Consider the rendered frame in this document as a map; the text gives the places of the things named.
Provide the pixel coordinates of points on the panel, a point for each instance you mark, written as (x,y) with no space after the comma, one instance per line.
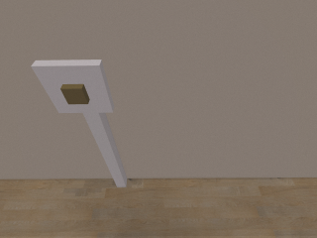
(53,73)

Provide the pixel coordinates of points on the button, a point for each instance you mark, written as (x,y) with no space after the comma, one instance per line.
(75,93)

